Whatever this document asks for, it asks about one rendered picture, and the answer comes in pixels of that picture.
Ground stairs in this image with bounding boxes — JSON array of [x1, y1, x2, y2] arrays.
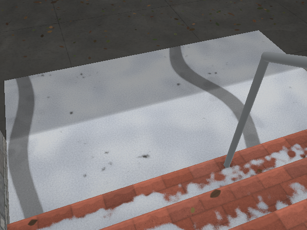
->
[[7, 129, 307, 230]]

